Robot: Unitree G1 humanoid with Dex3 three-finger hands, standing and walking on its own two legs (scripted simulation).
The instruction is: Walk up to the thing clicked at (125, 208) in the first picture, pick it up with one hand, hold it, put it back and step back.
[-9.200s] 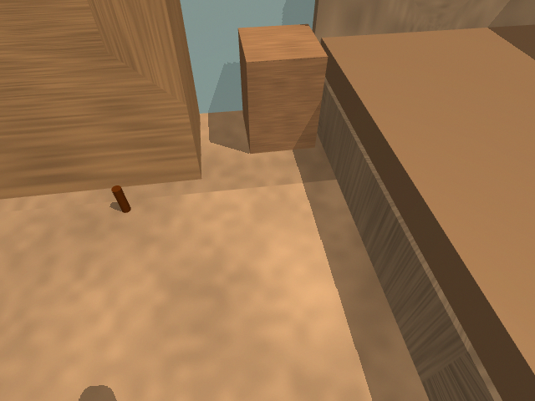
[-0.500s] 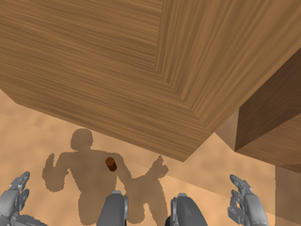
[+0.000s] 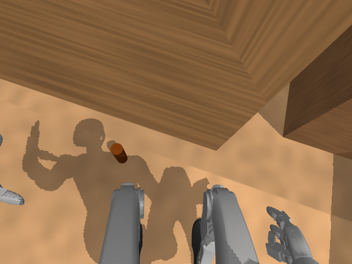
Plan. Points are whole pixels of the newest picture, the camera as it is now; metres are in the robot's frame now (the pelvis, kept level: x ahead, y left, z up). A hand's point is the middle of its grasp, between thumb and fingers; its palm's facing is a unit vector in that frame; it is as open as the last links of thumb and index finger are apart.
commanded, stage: go down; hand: left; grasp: from the side
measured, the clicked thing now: (119, 154) +0.44 +0.20 -0.42
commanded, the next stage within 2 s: approach in 1.28 s
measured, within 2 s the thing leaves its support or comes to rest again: neither
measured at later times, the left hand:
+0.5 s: hand (12, 155) +0.35 +0.38 -0.10, palm faces +0.10 -0.99 -0.14, open 17.3 cm
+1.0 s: hand (15, 151) +0.36 +0.39 -0.12, palm faces +0.09 -0.99 -0.11, open 17.4 cm
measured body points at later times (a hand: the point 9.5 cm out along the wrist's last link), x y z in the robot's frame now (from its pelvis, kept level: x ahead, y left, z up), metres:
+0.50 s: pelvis -0.02 +0.00 -0.08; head +0.19 +0.05 +0.32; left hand +0.34 +0.43 -0.09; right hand +0.15 -0.28 -0.18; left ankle +0.07 +0.13 -0.46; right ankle +0.07 -0.13 -0.46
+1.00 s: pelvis -0.02 +0.00 -0.11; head +0.19 +0.06 +0.29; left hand +0.35 +0.44 -0.11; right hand +0.14 -0.27 -0.21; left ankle +0.07 +0.13 -0.46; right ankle +0.07 -0.13 -0.46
